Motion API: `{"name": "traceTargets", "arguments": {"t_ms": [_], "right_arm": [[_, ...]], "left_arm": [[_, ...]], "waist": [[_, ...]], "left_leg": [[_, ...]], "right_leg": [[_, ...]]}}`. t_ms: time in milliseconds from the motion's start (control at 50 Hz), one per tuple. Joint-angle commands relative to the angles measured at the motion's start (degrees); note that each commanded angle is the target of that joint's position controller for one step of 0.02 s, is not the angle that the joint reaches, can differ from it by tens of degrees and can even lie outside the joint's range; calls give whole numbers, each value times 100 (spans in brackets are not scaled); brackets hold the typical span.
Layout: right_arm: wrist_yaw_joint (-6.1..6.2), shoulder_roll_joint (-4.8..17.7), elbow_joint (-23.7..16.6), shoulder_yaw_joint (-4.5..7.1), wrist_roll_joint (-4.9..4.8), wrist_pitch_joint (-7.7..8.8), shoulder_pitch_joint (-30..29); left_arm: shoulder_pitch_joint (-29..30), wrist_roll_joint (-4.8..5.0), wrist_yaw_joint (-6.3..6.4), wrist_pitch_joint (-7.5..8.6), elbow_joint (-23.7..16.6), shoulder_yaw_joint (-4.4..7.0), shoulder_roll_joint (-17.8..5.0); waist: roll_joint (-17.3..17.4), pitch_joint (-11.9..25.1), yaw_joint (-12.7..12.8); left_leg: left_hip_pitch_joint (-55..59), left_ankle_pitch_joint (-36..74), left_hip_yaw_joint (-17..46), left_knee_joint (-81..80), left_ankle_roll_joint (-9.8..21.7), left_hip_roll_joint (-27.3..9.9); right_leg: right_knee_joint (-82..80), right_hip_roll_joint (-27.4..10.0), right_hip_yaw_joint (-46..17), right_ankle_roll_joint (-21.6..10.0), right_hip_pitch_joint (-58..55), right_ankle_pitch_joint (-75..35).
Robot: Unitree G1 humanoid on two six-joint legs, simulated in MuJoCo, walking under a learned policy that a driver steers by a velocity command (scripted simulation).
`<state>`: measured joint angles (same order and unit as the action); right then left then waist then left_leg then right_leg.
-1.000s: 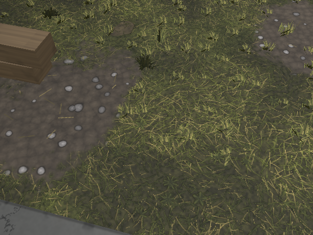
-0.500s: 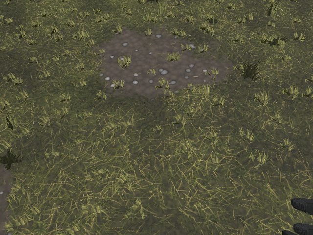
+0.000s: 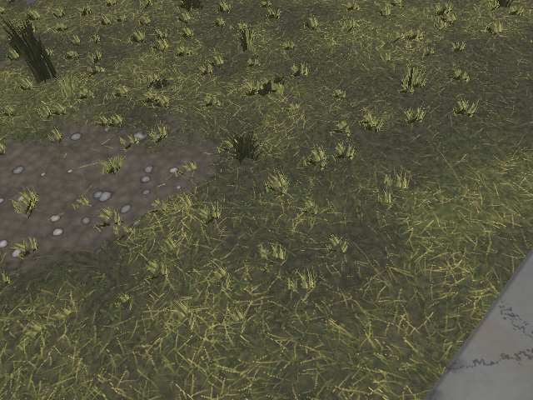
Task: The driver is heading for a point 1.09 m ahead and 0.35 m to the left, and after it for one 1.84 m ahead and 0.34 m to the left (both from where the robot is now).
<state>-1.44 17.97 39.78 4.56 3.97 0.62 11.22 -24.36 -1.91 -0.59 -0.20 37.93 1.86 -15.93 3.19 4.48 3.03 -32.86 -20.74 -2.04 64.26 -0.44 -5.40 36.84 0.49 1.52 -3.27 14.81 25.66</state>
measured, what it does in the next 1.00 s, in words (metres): walks ahead, turning left: left foot, then right foot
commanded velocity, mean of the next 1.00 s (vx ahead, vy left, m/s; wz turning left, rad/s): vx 0.94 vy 0.00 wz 0.63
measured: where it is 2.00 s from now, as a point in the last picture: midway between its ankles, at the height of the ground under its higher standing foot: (106, 144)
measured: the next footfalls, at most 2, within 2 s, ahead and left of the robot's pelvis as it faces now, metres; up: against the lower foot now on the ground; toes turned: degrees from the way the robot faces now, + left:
left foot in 0.34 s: +0.42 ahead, +0.04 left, +0.00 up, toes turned +9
right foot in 0.76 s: +0.89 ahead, -0.01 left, +0.00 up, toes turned +32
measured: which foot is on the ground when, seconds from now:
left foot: up 0.00-0.32, down 0.34-0.74, up 0.76-1.00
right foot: down 0.00-0.34, up 0.36-0.74, down 0.76-1.00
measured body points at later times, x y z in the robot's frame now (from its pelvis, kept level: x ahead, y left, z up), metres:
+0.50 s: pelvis +0.39 +0.02 +0.00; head +0.41 +0.01 +0.45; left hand +0.50 +0.29 -0.08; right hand +0.46 -0.26 -0.14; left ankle +0.38 +0.04 -0.72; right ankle +0.35 -0.14 -0.61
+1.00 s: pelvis +0.84 +0.11 +0.01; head +0.86 +0.13 +0.46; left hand +0.64 +0.35 -0.10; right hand +1.18 +0.03 -0.06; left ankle +0.81 +0.22 -0.63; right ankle +0.86 -0.04 -0.72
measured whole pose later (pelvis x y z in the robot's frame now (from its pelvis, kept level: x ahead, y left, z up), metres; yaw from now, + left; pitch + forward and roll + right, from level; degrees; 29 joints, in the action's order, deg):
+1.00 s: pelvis +0.84 +0.11 +0.01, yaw +41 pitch +2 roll -3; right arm -3.6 22.1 36.3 3.9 2.1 -0.8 6.1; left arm -24.6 -1.7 0.2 5.7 47.5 3.7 -19.6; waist 3.8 0.0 2.9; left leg -41.8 -11.6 -0.8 71.4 5.1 -2.8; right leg 21.0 -1.0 9.3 1.6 4.4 18.4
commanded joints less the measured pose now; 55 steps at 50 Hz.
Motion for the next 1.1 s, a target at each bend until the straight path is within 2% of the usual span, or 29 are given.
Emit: {"name": "traceTargets", "arguments": {"t_ms": [20, 40, 80, 180, 220, 260, 280, 320, 340, 360, 380, 400, 440, 480, 520, 580, 620, 680, 720, 740, 760, 780, 800, 820, 860, 920, 1000, 1060, 1100], "right_arm": [[-190, 507, -762, -53, -41, 226, -875], [-227, 610, -628, -5, -78, 144, -802], [-264, 481, -597, -43, -209, 13, -886], [-337, 108, -744, -193, -323, 37, -1608], [-355, -29, -800, -275, -296, 67, -1661], [-296, 50, -732, -291, -279, 45, -1444], [-259, 184, -622, -254, -284, 32, -1006], [-176, 681, 48, -38, -333, 33, 1261], [-100, 996, 376, 126, -284, 48, 2410], [-12, 1576, 452, 340, -286, -40, 2213], [-3, 1601, 204, 355, -365, -49, 1519], [63, 1324, 134, 335, -342, -13, 1349], [107, 688, 365, 164, -313, 85, 1284], [128, 561, 380, 70, -318, 212, 1101], [103, 730, 348, 81, -365, 341, 1116], [115, 681, 309, 84, -404, 387, 1197], [87, 810, 394, 137, -475, 383, 1445], [125, 999, 448, 210, -478, 356, 1578], [153, 1244, 419, 261, -407, 369, 1461], [116, 1391, 345, 294, -390, 399, 1146], [96, 1004, 216, 200, -365, 477, 918], [125, -53, -32, -61, -548, 500, 1226], [131, 299, -253, -105, -563, 419, 1326], [140, 610, -137, -48, -401, 310, 773], [-22, 546, -143, -38, -205, 201, 104], [-208, 161, -504, -149, -174, -50, -56], [-316, 143, -967, -256, -187, -146, -729], [-410, 231, -1109, -304, -201, -138, -1348], [-439, 161, -1050, -341, -252, -116, -1479]], "left_arm": [[35, -24, 113, 279, -361, 254, -1101], [-153, 37, 60, 383, -197, 160, -840], [-257, 87, 23, 482, 8, 182, -870], [-674, -12, 23, 619, 492, 100, -657], [-571, -8, 72, 666, 654, 53, -608], [-571, -36, 173, 708, 787, 61, -757], [-514, -106, 256, 666, 831, 116, -941], [-31, -248, 369, 488, 726, 258, -1285], [384, -171, 355, 483, 595, 304, -1393], [485, -61, 181, 636, 202, 86, -401], [462, 6, 84, 762, -98, 6, -510], [902, -29, 54, 858, -165, -25, -698], [1251, -136, 33, 874, -273, -92, -578], [1155, -305, 27, 601, -298, -177, -459], [1404, -347, -7, 423, -485, -251, -330], [2658, -152, -133, 450, -990, -372, -213], [2903, -60, -159, 458, -1006, -396, -115], [2949, -26, -74, 493, -1015, -328, -327], [2089, 4, 56, 533, -783, -125, -777], [1084, 40, 140, 567, -560, 1, -1003], [-212, -61, 279, 588, -322, 198, -1410], [-553, -339, 327, 582, -247, 297, -1728], [-110, -227, 253, 523, -226, 379, -1776], [515, -167, 218, 500, -312, 266, -1088], [433, -136, 149, 499, -36, 134, -574], [345, 1, 102, 648, 409, 88, -368], [627, 34, 34, 794, 588, 109, -476], [399, 17, 49, 809, 781, 147, -663], [106, -6, 90, 792, 852, 173, -857]], "waist": [[-878, -1033, 0], [-684, -1175, -1], [-852, -1191, 13], [-582, -1402, 218], [-682, -1368, 113], [-880, -885, -71], [-1164, -543, -344], [-1409, 519, -1412], [-1041, 797, -2076], [1111, 794, -1359], [824, 1373, -992], [-18, 726, -1033], [-1033, -375, -498], [-942, -807, -88], [-772, -1053, -29], [-404, -1358, -415], [-175, -1031, -704], [-7, -652, -784], [21, 103, -328], [12, 624, 302], [-273, 1299, 850], [-1735, 1872, 533], [-2353, 2115, 239], [-1403, 1068, 241], [-547, -66, 262], [-956, -420, -190], [-902, -872, -476], [-536, -1267, -365], [-582, -1097, -281]], "left_leg": [[-2320, 1144, 250, -34, -226, -228], [-1928, 1332, 120, -204, -190, -189], [-1901, 1707, 19, -533, -142, -68], [-1754, 2086, -174, -1588, 318, 462], [-1230, 2111, -575, -2137, 585, 534], [-173, 1851, -1123, -2311, 872, 993], [234, 1583, -1144, -2326, 987, 1181], [2158, 897, -858, -2358, 1220, 1474], [3711, 560, -128, -2845, 1495, 1197], [5398, -160, 2680, -3267, 2218, -226], [5824, -902, 5223, -4560, 2915, -819], [5230, -1111, 5028, -4970, 2704, -841], [3284, -340, 3897, -5253, 2178, -413], [1997, 316, 3099, -5283, 2097, 62], [1243, 384, 2723, -5508, 2107, 278], [431, 1331, 2229, -5796, 1731, 689], [817, 2593, 2193, -5649, 1450, 697], [2080, 3995, 2318, -4976, 1215, 517], [2592, 5309, 2370, -3590, 946, 496], [2244, 5058, 2321, -2379, 837, 632], [1406, 3791, 2019, -765, 807, 837], [-333, -910, 1339, 1015, 729, 1336], [-1030, -547, 966, 1794, 767, 1072], [-1295, 127, 818, 1763, 768, 656], [-1062, 448, 720, 1280, 683, 289], [-1253, 436, 668, 1235, 572, -13], [-1230, 1513, 395, 452, 525, -70], [-825, 2068, -288, -987, 694, 139], [-73, 2061, -826, -1596, 931, 561]], "right_leg": [[-3081, -1440, -2871, -1008, -903, 1225], [-3144, -1119, -2116, -783, -830, 340], [-3383, -1063, -1697, -765, -1058, -173], [-3587, -1042, -243, -330, -1722, -2194], [-3500, -1055, 224, -119, -1882, -3998], [-2813, -1107, 615, 82, -2215, -7768], [-2141, -1207, 689, 191, -2541, -9064], [565, -1281, 667, 255, -2392, -9928], [2798, -952, 749, 214, -1091, -8706], [5381, 456, 443, 483, 1903, -1440], [6234, 655, -844, 417, 3231, -475], [5960, 222, -1062, 266, 3490, -863], [4708, -284, -943, 194, 2908, -1027], [4177, -478, -815, 380, 2449, -720], [3413, -661, -550, 530, 2454, -569], [1266, -607, -172, 690, 1640, -2140], [417, -304, -1, 639, 1013, -3091], [-448, -50, -107, 513, 724, -3024], [-685, 227, -217, 408, -423, -2151], [-775, 62, -328, 331, -1616, -1885], [-550, -789, -1010, 159, -3066, -492], [-1134, -2642, -3593, -224, -4380, 1155], [-1990, -2885, -5418, -584, -4079, 1918], [-2076, -2451, -4378, -482, -3199, 2058], [-2003, -1905, -2427, -175, -1859, -381], [-2421, -1787, -1504, -155, -1214, -1004], [-2909, -1497, 125, 45, -632, -2440], [-3151, -1173, 1047, 176, -750, -3364], [-2817, -1073, 1443, 316, -1113, -5820]]}}
Keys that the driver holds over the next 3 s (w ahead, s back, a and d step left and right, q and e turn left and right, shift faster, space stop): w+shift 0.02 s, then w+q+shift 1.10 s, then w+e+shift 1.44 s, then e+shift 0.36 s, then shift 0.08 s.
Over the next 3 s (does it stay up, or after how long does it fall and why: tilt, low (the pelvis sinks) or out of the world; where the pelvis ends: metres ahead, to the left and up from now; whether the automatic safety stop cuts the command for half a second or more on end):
stays up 2.33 0.85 -0.01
